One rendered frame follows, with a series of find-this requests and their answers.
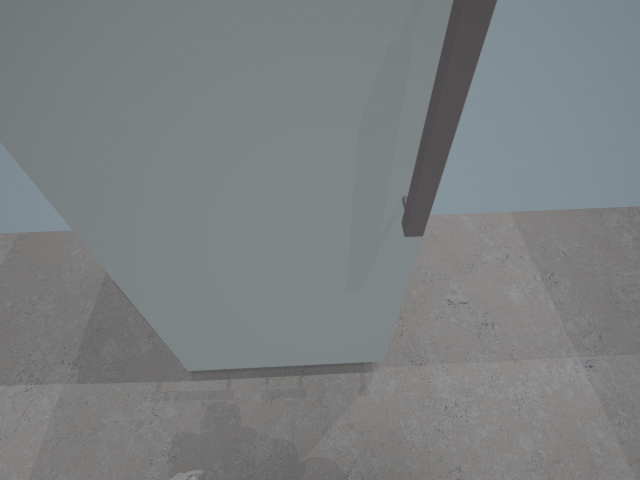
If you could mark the fridge door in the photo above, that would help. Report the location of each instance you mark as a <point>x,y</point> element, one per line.
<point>236,166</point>

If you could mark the handle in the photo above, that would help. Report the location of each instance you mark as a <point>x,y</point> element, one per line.
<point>466,31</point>

